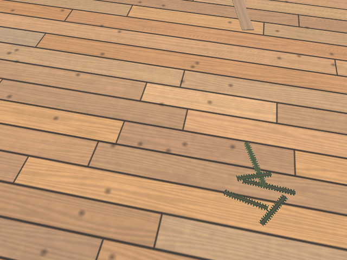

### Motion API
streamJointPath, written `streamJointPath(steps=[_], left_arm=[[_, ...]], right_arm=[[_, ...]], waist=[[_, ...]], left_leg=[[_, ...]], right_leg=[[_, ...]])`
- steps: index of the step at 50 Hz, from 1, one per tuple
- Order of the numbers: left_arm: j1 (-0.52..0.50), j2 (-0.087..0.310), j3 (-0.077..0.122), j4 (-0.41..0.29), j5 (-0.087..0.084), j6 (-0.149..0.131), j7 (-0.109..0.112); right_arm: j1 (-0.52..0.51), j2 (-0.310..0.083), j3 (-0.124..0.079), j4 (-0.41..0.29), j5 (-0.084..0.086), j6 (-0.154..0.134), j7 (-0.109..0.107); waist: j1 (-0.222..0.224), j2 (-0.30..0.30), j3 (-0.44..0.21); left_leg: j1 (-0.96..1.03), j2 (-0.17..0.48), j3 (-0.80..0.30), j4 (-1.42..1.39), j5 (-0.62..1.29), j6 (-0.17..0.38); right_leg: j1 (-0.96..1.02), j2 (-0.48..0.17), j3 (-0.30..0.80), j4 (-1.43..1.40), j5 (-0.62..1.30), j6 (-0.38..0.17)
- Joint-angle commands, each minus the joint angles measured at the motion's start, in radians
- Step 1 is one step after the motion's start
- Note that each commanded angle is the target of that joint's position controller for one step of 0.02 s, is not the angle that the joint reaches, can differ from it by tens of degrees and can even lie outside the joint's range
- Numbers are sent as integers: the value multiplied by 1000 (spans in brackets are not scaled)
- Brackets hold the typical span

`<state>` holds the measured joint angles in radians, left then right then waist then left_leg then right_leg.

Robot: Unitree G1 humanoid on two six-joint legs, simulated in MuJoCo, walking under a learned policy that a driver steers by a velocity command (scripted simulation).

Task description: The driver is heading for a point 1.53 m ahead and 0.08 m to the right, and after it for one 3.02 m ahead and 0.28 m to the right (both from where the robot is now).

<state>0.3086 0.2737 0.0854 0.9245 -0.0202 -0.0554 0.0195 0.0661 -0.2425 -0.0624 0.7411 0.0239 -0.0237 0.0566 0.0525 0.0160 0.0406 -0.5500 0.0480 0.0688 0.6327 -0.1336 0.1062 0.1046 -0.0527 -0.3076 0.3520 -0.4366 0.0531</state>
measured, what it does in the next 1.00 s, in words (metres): walks ahead: left foot, then right foot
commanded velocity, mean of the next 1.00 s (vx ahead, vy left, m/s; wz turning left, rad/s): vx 0.50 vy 0.00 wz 0.13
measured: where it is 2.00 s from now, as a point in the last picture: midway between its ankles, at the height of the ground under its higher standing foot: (167, 105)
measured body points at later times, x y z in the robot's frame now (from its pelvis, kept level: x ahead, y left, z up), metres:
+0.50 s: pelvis +0.28 +0.02 +0.01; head +0.31 +0.04 +0.46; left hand +0.46 +0.27 -0.09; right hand +0.31 -0.26 -0.11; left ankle +0.13 +0.09 -0.72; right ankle +0.48 -0.10 -0.69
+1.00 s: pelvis +0.57 +0.03 +0.02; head +0.59 +0.04 +0.47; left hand +0.54 +0.31 -0.11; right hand +0.79 -0.19 -0.08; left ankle +0.73 +0.21 -0.68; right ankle +0.49 -0.08 -0.72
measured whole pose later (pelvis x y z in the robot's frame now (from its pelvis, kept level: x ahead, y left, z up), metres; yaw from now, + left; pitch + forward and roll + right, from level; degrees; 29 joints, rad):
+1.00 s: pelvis +0.57 +0.03 +0.02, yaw +6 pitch +2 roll -2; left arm 0.33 0.26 0.05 0.95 -0.02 -0.08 -0.01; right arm 0.07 -0.25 -0.05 0.80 0.01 -0.07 0.01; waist 0.08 0.03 0.01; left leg -0.63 0.10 -0.03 0.58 0.05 0.00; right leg 0.00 0.05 -0.05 0.21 -0.25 -0.03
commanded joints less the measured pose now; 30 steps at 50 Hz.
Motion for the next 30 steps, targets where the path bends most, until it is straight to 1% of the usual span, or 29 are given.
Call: streamJointPath(steps=[1, 2, 3, 4, 5, 6, 7, 8, 9, 10, 12, 14, 17, 20, 23, 25, 26, 27, 28, 29, 30], left_arm=[[-56, 182, 31, -71, 1, 0, 9], [44, 18, -19, -118, 42, -25, -7], [-14, 72, -18, -120, 1, -70, -22], [-112, 128, -1, -137, -43, -88, -30], [-137, 119, -5, -142, -35, -96, -24], [-144, 123, 0, -126, -8, -93, -15], [-118, 129, 8, -114, 2, -80, -15], [-97, 124, 9, -106, 5, -65, -16], [-85, 108, 8, -101, 9, -52, -16], [-92, 94, 5, -101, 14, -41, -15], [-151, 80, 0, -121, 22, -30, -11], [-209, 73, -2, -137, 22, -30, -14], [-294, 52, -12, -155, 15, -39, -26], [-378, 45, -20, -178, 8, -45, -40], [-433, 51, -24, -205, 5, -57, -59], [-415, 67, -21, -209, 4, -63, -71], [-375, 83, -15, -200, 5, -65, -72], [-306, 108, -4, -182, 7, -65, -70], [-163, 145, 15, -140, 10, -64, -63], [23, 195, 30, -100, 25, -62, -54], [133, 268, 51, -72, 28, -56, -53]], right_arm=[[361, -240, -105, 26, 3, 1, -24], [348, -353, -119, 32, 9, -6, -35], [384, -280, -91, 2, -6, -22, -30], [356, -214, -73, 20, -16, -35, -24], [283, -186, -63, 9, -10, -44, -24], [200, -142, -50, -4, -12, -47, -25], [158, -111, -38, -17, -25, -51, -27], [150, -107, -35, -18, -29, -54, -29], [157, -117, -37, -12, -24, -60, -31], [171, -130, -39, -3, -21, -65, -35], [207, -151, -43, 17, -19, -69, -46], [236, -151, -40, 33, -18, -65, -57], [269, -154, -37, 54, -16, -62, -63], [317, -157, -35, 86, -13, -60, -64], [356, -160, -37, 117, -12, -47, -68], [351, -171, -41, 127, -11, -38, -74], [335, -181, -44, 126, -11, -35, -77], [318, -194, -46, 124, -12, -32, -78], [294, -189, -41, 120, -13, -26, -77], [289, -163, -27, 103, -23, -27, -77], [434, -42, 7, 103, -21, -46, -63]], waist=[[-238, -19, -202], [-112, 263, -263], [-163, 153, -419], [-180, 84, -282], [-141, 36, -194], [-102, 2, -134], [-66, 20, -118], [-49, 24, -114], [-40, 19, -107], [-36, 12, -91], [-50, 12, -55], [-69, 24, -38], [-103, 43, -17], [-136, 51, 22], [-147, 49, 44], [-122, 63, 31], [-96, 79, 4], [-56, 98, -47], [21, 87, -133], [92, 32, -272], [45, -225, -426]], left_leg=[[571, -59, -56, -85, -5, 102], [896, 213, -600, -162, -116, 273], [959, 311, -896, -337, -229, 329], [882, 288, -745, -359, -146, 266], [736, 250, -602, -346, -51, 224], [593, 209, -485, -350, 65, 191], [499, 180, -416, -370, 152, 176], [453, 164, -385, -396, 186, 171], [429, 156, -352, -417, 228, 172], [408, 151, -319, -435, 267, 172], [409, 139, -267, -459, 326, 164], [429, 117, -222, -465, 337, 136], [439, 91, -175, -475, 264, 97], [492, 115, -183, -478, 192, 94], [614, 167, -203, -426, 253, 98], [670, 193, -209, -376, 357, 82], [680, 191, -203, -334, 486, 70], [680, 179, -192, -258, 668, 59], [639, 133, -155, -97, 776, 35], [446, 87, -132, 164, 574, 6], [19, -99, -98, 583, -30, -78]], right_leg=[[-272, -172, 46, 566, 885, -87], [-734, 20, 109, 930, -67, -26], [-838, 66, 361, 1057, -167, -40], [-920, 15, 376, 1053, -76, -65], [-898, -36, 371, 976, 17, -84], [-834, -76, 366, 900, 77, -83], [-756, -102, 376, 854, 119, -82], [-711, -109, 376, 823, 141, -77], [-698, -110, 368, 786, 159, -68], [-704, -110, 360, 749, 184, -56], [-763, -107, 350, 650, 277, -33], [-796, -95, 343, 525, 395, -23], [-764, -61, 322, 338, 557, -30], [-768, -37, 310, 228, 595, -45], [-822, -20, 309, 168, 523, -74], [-793, -6, 306, 139, 448, -103], [-723, 17, 289, 134, 408, -119], [-611, 52, 262, 138, 375, -139], [-409, 76, 240, 118, 410, -170], [-89, -55, 379, 166, 448, -232], [312, -309, 852, 115, 261, -404]])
